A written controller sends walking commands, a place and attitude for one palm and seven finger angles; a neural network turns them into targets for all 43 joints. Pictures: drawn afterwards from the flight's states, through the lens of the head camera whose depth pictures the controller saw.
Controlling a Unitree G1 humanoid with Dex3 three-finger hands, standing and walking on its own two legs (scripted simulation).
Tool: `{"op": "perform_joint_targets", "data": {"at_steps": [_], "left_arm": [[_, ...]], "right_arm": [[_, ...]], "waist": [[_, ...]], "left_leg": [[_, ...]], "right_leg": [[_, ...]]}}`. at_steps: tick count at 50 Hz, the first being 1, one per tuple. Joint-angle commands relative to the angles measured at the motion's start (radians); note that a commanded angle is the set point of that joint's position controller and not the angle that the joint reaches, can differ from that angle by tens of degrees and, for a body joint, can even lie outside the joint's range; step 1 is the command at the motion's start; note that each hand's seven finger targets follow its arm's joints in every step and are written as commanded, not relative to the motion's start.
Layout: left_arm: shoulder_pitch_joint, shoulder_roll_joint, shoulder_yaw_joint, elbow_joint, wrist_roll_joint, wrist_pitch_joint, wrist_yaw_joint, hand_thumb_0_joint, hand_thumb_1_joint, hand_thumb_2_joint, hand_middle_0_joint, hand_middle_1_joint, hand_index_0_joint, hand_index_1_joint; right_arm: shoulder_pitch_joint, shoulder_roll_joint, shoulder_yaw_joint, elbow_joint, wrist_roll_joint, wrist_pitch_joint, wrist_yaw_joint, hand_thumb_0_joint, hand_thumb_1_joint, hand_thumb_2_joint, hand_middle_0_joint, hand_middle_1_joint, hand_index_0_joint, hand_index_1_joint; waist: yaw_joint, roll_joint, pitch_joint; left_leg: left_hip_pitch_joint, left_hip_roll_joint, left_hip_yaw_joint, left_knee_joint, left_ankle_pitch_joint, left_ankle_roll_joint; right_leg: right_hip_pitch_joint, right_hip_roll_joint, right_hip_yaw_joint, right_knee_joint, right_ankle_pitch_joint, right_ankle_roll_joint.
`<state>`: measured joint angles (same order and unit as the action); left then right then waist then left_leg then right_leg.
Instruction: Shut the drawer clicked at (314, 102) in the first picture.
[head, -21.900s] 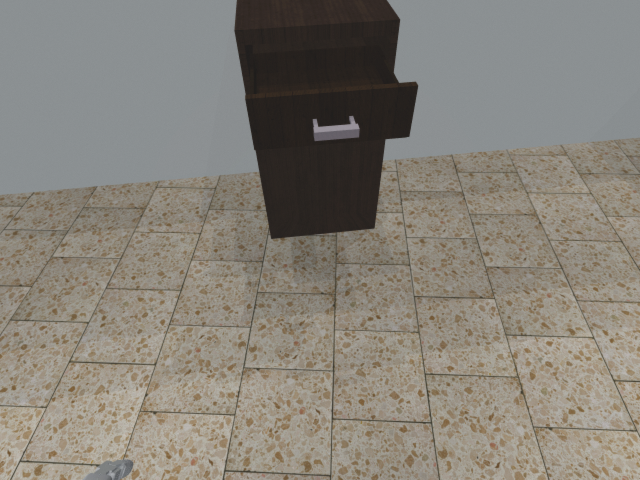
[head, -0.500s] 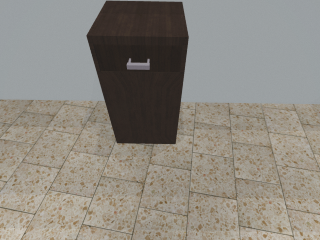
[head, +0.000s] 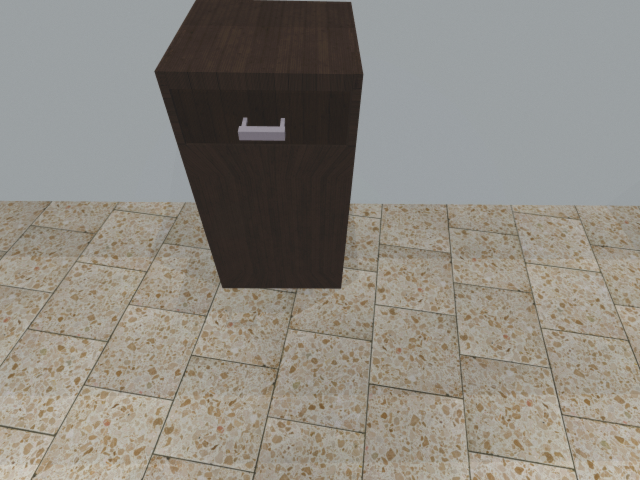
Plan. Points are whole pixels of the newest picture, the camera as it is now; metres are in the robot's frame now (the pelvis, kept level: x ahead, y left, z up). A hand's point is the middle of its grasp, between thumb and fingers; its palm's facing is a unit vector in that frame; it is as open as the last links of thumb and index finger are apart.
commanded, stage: look to check the result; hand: left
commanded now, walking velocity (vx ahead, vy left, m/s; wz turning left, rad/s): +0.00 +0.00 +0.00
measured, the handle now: (263, 127) +0.85 +0.17 -0.04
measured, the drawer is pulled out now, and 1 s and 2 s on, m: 0.00 0.00 0.00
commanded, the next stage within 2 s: stand and wait in 0.42 s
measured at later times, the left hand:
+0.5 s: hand out of the picture +0.00 +0.16 -0.18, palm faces +0.03 -0.98 -0.17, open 7.4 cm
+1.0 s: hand out of the picture +0.02 +0.16 -0.17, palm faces +0.03 -0.98 -0.19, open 7.4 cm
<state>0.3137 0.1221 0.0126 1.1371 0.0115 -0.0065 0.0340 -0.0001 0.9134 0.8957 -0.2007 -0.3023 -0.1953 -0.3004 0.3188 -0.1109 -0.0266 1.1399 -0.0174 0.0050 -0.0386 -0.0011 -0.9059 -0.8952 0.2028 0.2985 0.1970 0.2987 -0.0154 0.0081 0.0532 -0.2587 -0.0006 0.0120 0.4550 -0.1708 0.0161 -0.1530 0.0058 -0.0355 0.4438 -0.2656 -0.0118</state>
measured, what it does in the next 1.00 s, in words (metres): stands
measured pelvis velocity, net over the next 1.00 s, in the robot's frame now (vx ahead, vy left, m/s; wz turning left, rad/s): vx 0.02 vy -0.01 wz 0.00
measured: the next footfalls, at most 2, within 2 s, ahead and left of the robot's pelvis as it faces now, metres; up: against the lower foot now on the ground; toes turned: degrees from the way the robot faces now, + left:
none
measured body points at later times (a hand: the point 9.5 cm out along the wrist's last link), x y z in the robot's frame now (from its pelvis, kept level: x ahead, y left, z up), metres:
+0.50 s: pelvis +0.01 -0.01 +0.00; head +0.03 -0.01 +0.45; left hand +0.00 +0.21 -0.16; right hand +0.00 -0.22 -0.16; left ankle +0.05 +0.11 -0.74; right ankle -0.01 -0.11 -0.74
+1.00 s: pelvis +0.02 -0.01 +0.00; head +0.04 -0.02 +0.45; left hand +0.02 +0.21 -0.16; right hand +0.02 -0.23 -0.16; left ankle +0.05 +0.11 -0.74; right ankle -0.01 -0.11 -0.74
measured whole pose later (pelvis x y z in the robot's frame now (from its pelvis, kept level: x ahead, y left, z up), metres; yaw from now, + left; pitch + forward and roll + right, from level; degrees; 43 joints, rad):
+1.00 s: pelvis +0.02 -0.01 +0.00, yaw +0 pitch -2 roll +0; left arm 0.28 0.14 0.01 1.14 0.01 -0.01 0.03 0.00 0.91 0.90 -0.20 -0.30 -0.20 -0.30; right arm 0.25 -0.15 -0.02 1.15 -0.02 0.00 -0.04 0.00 -0.90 -0.90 0.20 0.30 0.20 0.30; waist -0.01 0.01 0.06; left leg -0.20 0.01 0.01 0.42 -0.18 0.00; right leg -0.09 0.02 -0.03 0.40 -0.27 -0.03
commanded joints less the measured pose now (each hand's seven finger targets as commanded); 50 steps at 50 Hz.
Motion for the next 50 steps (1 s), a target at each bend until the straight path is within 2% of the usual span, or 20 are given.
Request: {"op": "perform_joint_targets", "data": {"at_steps": [1, 4, 6, 9, 10, 13, 18, 21, 38, 47, 50], "left_arm": [[0.08, 0.091, 0.013, -0.011, -0.004, -0.006, 0.007, 0.0, 0.9, 0.9, -0.2, -0.3, -0.2, -0.3], [0.079, 0.092, 0.014, -0.009, -0.005, -0.006, 0.006, 0.0, 0.9, 0.9, -0.2, -0.3, -0.2, -0.3], [0.076, 0.094, 0.013, -0.006, -0.005, -0.007, 0.007, 0.0, 0.9, 0.9, -0.2, -0.3, -0.2, -0.3], [0.074, 0.093, 0.012, -0.002, -0.004, -0.005, 0.007, 0.0, 0.9, 0.9, -0.2, -0.3, -0.2, -0.3], [0.078, 0.098, 0.013, -0.004, -0.003, -0.008, 0.008, 0.0, 0.9, 0.9, -0.2, -0.3, -0.2, -0.3], [0.07, 0.095, 0.012, -0.003, -0.005, -0.008, 0.007, 0.0, 0.9, 0.9, -0.2, -0.3, -0.2, -0.3], [0.064, 0.098, 0.012, -0.004, -0.004, -0.009, 0.007, 0.0, 0.9, 0.9, -0.2, -0.3, -0.2, -0.3], [0.059, 0.101, 0.013, -0.005, -0.004, -0.009, 0.007, 0.0, 0.9, 0.9, -0.2, -0.3, -0.2, -0.3], [0.042, 0.121, 0.018, -0.009, -0.006, -0.013, 0.006, 0.0, 0.9, 0.9, -0.2, -0.3, -0.2, -0.3], [0.034, 0.129, 0.017, -0.009, -0.006, -0.014, 0.005, 0.0, 0.9, 0.9, -0.2, -0.3, -0.2, -0.3], [0.034, 0.131, 0.017, -0.01, -0.005, -0.013, 0.005, 0.0, 0.9, 0.9, -0.2, -0.3, -0.2, -0.3]], "right_arm": [[0.076, -0.085, -0.009, -0.016, 0.003, -0.007, -0.005, 0.0, -0.9, -0.9, 0.2, 0.3, 0.2, 0.3], [0.071, -0.089, -0.008, -0.014, 0.004, -0.01, -0.007, 0.0, -0.9, -0.9, 0.2, 0.3, 0.2, 0.3], [0.069, -0.089, -0.007, -0.013, 0.004, -0.011, -0.008, 0.0, -0.9, -0.9, 0.2, 0.3, 0.2, 0.3], [0.059, -0.092, -0.006, -0.008, 0.004, -0.01, -0.008, 0.0, -0.9, -0.9, 0.2, 0.3, 0.2, 0.3], [0.059, -0.096, -0.008, -0.012, 0.005, -0.011, -0.008, 0.0, -0.9, -0.9, 0.2, 0.3, 0.2, 0.3], [0.052, -0.096, -0.007, -0.009, 0.004, -0.011, -0.008, 0.0, -0.9, -0.9, 0.2, 0.3, 0.2, 0.3], [0.039, -0.1, -0.006, -0.008, 0.004, -0.012, -0.008, 0.0, -0.9, -0.9, 0.2, 0.3, 0.2, 0.3], [0.031, -0.104, -0.006, -0.007, 0.004, -0.012, -0.007, 0.0, -0.9, -0.9, 0.2, 0.3, 0.2, 0.3], [0.011, -0.124, -0.005, -0.004, 0.004, -0.017, -0.009, 0.0, -0.9, -0.9, 0.2, 0.3, 0.2, 0.3], [0.008, -0.132, -0.004, -0.003, 0.004, -0.014, -0.009, 0.0, -0.9, -0.9, 0.2, 0.3, 0.2, 0.3], [0.004, -0.135, -0.004, -0.003, 0.005, -0.014, -0.009, 0.0, -0.9, -0.9, 0.2, 0.3, 0.2, 0.3]], "waist": [[0.004, -0.007, 0.036], [0.007, 0.007, 0.031], [0.006, -0.011, 0.03], [0.007, 0.009, 0.042], [0.008, 0.006, 0.026], [0.006, -0.015, 0.038], [0.007, 0.004, 0.039], [0.007, -0.006, 0.041], [0.01, -0.012, 0.01], [0.008, -0.016, 0.023], [0.009, -0.001, 0.026]], "left_leg": [[0.066, 0.082, -0.091, -0.077, 0.029, 0.024], [0.066, 0.087, -0.093, -0.082, 0.043, 0.025], [0.07, 0.089, -0.094, -0.082, 0.06, 0.026], [0.071, 0.088, -0.096, -0.091, 0.041, 0.025], [0.076, 0.089, -0.094, -0.082, 0.065, 0.026], [0.077, 0.089, -0.092, -0.085, 0.062, 0.024], [0.085, 0.089, -0.09, -0.085, 0.077, 0.023], [0.086, 0.09, -0.087, -0.084, 0.082, 0.021], [0.113, 0.093, -0.082, -0.082, 0.151, 0.02], [0.111, 0.095, -0.078, -0.087, 0.125, 0.015], [0.113, 0.096, -0.08, -0.091, 0.121, 0.016]], "right_leg": [[-0.106, -0.093, 0.084, -0.128, -0.02, -0.043], [-0.089, -0.091, 0.081, -0.124, 0.004, -0.04], [-0.083, -0.092, 0.08, -0.124, 0.017, -0.039], [-0.09, -0.09, 0.083, -0.126, 0.006, -0.038], [-0.077, -0.09, 0.085, -0.126, 0.025, -0.038], [-0.08, -0.092, 0.081, -0.13, 0.023, -0.037], [-0.077, -0.094, 0.085, -0.132, 0.04, -0.035], [-0.075, -0.094, 0.084, -0.135, 0.043, -0.036], [-0.03, -0.101, 0.081, -0.133, 0.133, -0.033], [-0.035, -0.098, 0.087, -0.147, 0.111, -0.032], [-0.039, -0.096, 0.09, -0.149, 0.097, -0.034]]}}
